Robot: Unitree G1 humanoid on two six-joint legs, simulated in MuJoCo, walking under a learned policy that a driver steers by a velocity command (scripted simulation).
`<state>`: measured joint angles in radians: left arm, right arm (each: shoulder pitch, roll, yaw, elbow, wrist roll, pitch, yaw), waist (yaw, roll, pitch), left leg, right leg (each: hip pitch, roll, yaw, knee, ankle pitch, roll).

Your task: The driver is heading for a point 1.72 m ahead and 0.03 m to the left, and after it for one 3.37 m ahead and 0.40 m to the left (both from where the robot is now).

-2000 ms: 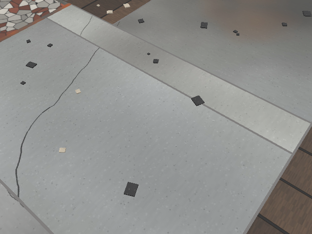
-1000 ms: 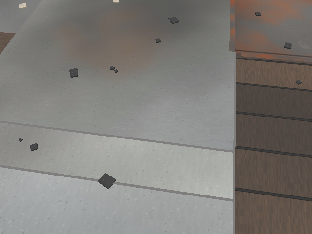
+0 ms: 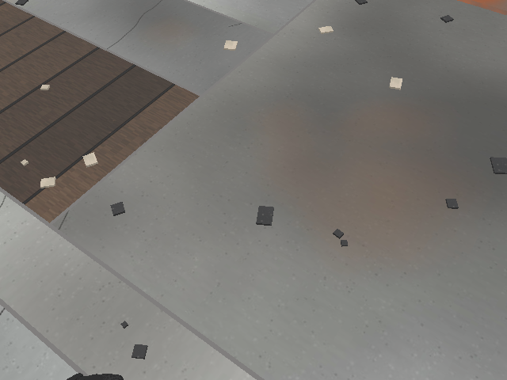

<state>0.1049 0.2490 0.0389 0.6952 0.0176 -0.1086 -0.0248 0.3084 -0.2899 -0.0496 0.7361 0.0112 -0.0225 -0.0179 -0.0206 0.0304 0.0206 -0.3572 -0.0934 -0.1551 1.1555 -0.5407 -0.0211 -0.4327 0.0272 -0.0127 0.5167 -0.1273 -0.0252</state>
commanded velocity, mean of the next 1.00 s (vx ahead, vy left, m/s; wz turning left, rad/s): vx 0.05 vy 0.00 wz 0.04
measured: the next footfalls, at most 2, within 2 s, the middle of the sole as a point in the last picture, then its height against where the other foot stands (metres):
left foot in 0.24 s outside the picture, level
right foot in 1.74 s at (308, 366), level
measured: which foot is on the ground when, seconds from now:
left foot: up 0.00-0.22, down 0.24-1.00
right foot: down 0.00-1.00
